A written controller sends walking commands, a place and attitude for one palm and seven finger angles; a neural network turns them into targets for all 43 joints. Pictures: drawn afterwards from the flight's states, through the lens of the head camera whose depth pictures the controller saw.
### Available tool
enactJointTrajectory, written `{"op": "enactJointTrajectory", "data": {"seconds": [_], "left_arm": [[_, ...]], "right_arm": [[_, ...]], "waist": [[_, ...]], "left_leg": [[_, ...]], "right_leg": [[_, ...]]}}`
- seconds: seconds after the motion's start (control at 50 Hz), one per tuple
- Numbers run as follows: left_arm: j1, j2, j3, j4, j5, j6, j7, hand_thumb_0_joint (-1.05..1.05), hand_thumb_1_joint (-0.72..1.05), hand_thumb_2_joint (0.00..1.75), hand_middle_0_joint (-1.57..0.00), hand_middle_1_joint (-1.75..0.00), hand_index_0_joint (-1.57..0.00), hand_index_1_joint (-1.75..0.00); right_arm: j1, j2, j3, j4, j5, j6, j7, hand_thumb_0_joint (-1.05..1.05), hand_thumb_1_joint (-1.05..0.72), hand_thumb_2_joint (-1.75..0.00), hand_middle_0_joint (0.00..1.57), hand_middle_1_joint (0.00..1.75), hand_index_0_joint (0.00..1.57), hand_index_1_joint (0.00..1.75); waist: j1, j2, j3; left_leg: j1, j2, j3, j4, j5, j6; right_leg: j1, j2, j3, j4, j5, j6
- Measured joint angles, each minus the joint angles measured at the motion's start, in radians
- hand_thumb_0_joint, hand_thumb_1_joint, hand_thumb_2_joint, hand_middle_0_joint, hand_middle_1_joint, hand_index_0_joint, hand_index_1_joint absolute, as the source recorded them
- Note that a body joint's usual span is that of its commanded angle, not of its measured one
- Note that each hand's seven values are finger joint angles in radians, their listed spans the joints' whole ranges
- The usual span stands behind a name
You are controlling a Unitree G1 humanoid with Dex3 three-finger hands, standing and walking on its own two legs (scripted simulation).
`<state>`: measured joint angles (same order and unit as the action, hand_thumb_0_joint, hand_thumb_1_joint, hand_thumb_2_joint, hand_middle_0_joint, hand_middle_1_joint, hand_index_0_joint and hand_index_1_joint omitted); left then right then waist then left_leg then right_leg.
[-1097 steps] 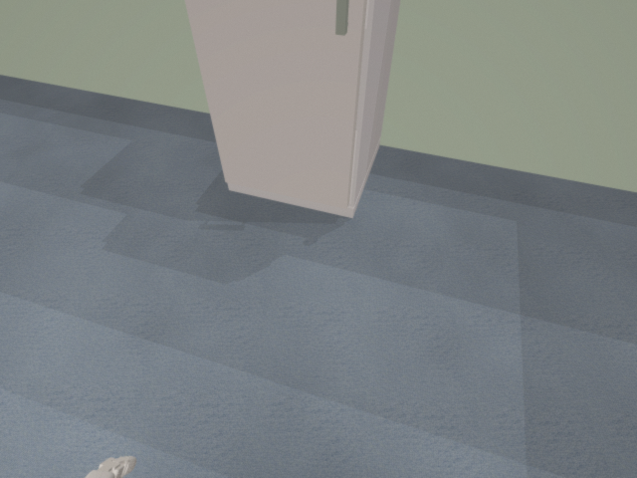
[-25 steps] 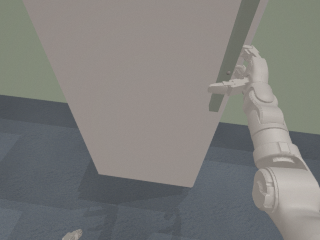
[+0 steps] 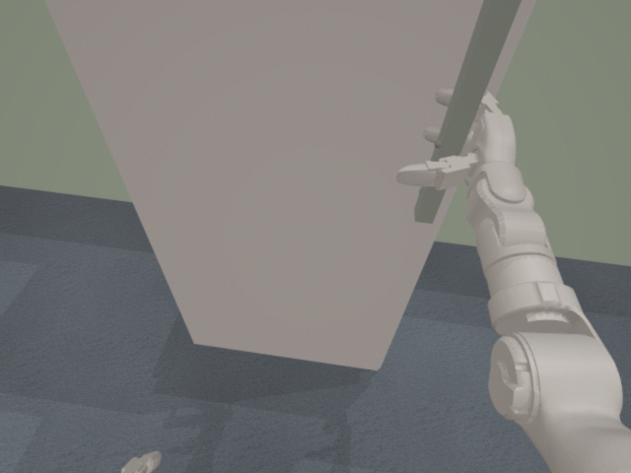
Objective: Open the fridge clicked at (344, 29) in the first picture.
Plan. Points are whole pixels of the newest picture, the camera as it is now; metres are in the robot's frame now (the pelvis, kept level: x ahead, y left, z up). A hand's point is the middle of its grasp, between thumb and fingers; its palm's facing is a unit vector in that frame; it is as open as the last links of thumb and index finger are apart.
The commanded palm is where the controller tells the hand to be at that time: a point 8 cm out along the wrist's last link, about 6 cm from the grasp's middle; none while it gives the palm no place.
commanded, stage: slide the fingers in behind the handle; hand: right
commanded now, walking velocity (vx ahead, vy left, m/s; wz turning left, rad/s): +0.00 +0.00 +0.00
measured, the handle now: (458, 105) +0.52 -0.11 +0.23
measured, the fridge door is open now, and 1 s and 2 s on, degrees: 0 0 1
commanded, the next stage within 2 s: grip the handle and tug to test in 0.36 s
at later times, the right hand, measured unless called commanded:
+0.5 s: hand (438, 144) +0.47 -0.09 +0.21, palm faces +0.01 +1.00 +0.02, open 14.0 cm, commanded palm +0.44 -0.14 +0.21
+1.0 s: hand (440, 144) +0.47 -0.09 +0.21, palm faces +0.02 +1.00 +0.01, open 7.8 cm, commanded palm +0.45 -0.14 +0.21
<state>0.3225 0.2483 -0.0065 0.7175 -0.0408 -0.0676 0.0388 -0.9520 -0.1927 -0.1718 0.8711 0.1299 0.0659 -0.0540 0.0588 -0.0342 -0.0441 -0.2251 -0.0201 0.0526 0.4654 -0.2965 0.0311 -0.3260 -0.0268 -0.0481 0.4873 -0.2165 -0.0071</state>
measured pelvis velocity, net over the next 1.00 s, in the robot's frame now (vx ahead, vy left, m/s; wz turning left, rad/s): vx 0.00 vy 0.00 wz -0.01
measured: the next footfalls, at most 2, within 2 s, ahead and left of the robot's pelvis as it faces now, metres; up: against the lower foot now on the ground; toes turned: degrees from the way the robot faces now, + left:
none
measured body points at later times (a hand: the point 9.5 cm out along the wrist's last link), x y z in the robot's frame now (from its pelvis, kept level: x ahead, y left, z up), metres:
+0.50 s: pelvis +0.00 +0.00 +0.00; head +0.01 +0.01 +0.45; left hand +0.09 +0.25 -0.12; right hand +0.46 -0.14 +0.21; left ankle -0.04 +0.10 -0.74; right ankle +0.02 -0.12 -0.74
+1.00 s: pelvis +0.00 +0.00 +0.00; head +0.01 +0.00 +0.45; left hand +0.08 +0.25 -0.12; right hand +0.46 -0.14 +0.21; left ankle -0.04 +0.10 -0.74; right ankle +0.02 -0.12 -0.74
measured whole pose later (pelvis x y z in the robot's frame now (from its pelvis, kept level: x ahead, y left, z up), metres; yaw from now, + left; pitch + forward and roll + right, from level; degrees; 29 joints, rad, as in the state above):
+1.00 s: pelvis +0.00 +0.00 +0.00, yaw +0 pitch +3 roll +0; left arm 0.32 0.24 -0.01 0.73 -0.04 -0.06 0.05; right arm -0.99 -0.19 -0.16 0.91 0.13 0.08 -0.08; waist 0.06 -0.03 -0.04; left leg -0.22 -0.01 0.06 0.47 -0.29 0.03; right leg -0.33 -0.02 -0.04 0.49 -0.21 -0.01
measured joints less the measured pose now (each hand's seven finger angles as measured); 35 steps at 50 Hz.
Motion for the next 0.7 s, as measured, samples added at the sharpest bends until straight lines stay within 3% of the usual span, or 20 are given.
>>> {"op": "enactJointTrajectory", "data": {"seconds": [0.52, 0.7], "left_arm": [[-0.009, -0.005, -0.006, 0.001, 0.002, 0.017, 0.004, 0.01, 0.91, 0.9, -0.2, -0.3, -0.2, -0.3], [0.005, -0.006, -0.006, 0.001, 0.003, 0.016, 0.003, 0.01, 0.91, 0.9, -0.2, -0.3, -0.2, -0.3]], "right_arm": [[-0.008, 0.013, 0.009, 0.007, 0.001, 0.012, -0.011, -0.01, 0.5, -0.3, 0.3, 1.2, 0.3, 1.2], [0.003, 0.004, -0.011, 0.008, -0.002, -0.003, -0.008, -0.01, 0.29, -0.39, 0.32, 1.23, 0.32, 1.23]], "waist": [[-0.003, 0.005, -0.001], [0.003, 0.005, -0.003]], "left_leg": [[0.008, 0.005, 0.002, 0.0, -0.003, -0.003], [0.007, 0.003, -0.006, -0.004, 0.001, -0.004]], "right_leg": [[0.006, 0.005, 0.003, 0.0, -0.002, -0.003], [0.009, 0.003, -0.005, -0.004, -0.001, -0.004]]}}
